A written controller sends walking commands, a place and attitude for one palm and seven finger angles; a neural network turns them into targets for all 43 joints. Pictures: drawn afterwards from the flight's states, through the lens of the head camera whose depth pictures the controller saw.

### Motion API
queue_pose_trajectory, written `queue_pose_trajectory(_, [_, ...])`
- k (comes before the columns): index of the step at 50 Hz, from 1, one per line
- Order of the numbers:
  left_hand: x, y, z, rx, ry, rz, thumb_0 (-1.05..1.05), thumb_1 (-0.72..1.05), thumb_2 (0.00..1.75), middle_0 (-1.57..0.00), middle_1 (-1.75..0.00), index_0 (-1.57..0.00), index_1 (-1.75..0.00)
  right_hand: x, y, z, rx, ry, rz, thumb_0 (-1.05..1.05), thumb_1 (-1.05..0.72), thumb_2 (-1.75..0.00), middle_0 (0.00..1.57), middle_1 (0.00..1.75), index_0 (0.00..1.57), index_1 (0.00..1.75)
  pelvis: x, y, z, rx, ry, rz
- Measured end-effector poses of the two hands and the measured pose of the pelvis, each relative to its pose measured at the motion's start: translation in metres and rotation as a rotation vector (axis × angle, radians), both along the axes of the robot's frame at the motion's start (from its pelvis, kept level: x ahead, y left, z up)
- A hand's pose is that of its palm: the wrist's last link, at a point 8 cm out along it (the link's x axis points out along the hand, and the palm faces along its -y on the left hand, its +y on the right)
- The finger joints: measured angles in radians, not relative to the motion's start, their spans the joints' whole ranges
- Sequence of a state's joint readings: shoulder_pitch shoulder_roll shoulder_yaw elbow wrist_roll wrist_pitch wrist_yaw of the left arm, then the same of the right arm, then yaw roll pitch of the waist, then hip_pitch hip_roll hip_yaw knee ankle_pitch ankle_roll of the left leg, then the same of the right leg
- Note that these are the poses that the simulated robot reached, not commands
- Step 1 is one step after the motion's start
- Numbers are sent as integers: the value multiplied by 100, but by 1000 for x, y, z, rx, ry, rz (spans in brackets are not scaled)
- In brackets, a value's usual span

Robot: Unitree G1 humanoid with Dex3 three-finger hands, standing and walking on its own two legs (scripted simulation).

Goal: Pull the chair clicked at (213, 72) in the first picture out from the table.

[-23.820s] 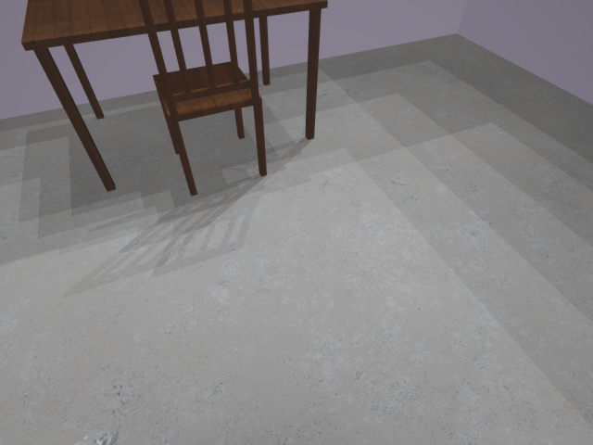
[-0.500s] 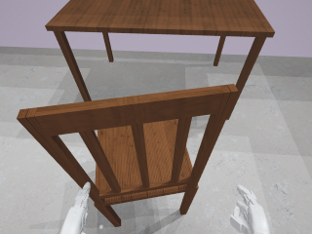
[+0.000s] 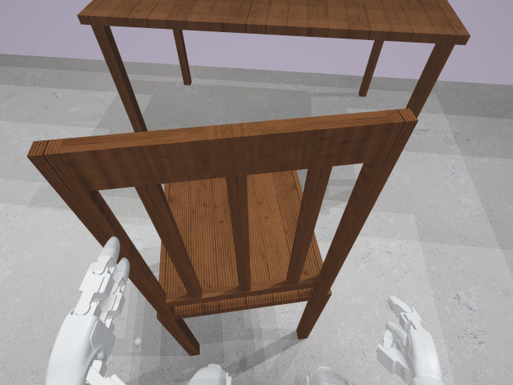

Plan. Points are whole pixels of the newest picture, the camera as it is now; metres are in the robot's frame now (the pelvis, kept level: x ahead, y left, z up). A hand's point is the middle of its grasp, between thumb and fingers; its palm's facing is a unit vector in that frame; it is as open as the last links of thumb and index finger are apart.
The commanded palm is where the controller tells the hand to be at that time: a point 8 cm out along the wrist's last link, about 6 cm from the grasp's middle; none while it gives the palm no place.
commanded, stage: draw the hand back to the body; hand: left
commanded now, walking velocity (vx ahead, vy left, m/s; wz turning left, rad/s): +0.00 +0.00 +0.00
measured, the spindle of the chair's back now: (241, 246) +0.33 +0.05 +0.02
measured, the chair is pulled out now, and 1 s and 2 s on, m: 0.57 0.57 0.57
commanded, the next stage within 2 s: step back with the hand held close in 1.28 s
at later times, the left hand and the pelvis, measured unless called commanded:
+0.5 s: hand (57, 297) +0.19 +0.23 +0.15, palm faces +0.31 -0.86 -0.41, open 14.9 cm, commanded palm +0.15 +0.27 +0.18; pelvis +0.03 +0.00 +0.06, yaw +0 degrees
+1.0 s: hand (4, 192) +0.26 +0.25 +0.25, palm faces +0.47 -0.76 -0.45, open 8.3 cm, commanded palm +0.20 +0.29 +0.26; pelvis +0.05 -0.01 +0.08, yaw -2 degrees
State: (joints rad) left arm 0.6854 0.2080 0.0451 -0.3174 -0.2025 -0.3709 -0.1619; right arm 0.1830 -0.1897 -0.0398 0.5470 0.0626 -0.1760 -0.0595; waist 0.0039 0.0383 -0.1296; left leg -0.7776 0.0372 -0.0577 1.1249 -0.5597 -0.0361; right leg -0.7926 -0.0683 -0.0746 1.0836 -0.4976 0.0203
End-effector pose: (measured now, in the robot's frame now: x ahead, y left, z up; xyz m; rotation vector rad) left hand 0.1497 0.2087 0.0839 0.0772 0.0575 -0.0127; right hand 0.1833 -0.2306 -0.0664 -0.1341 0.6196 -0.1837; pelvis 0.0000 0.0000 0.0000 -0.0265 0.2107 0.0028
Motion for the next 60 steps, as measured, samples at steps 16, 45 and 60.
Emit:
queue_pose_trajectory(16, [-1, 41, 55, 232, 99, 214, -2, -41, 27, -2, -3, -2, -3, 2, 6, 37, -12, -16, -15, 1, -91, -90, 20, 30, 20, 30, 12, 1, 36, 2, -113, -4])
queue_pose_trajectory(45, [55, 73, 170, 449, -169, 453, 0, 59, 75, -17, -24, -16, -24, 50, 2, 64, -4, 20, 60, 1, -91, -90, 20, 30, 20, 30, 54, -6, 77, 16, -250, -27])
queue_pose_trajectory(60, [58, 70, 165, 432, -146, 433, 1, 88, 89, -21, -30, -20, -30, 33, -14, 61, -17, 69, 16, 1, -91, -90, 20, 30, 20, 30, 51, -8, 79, 14, -255, -38])
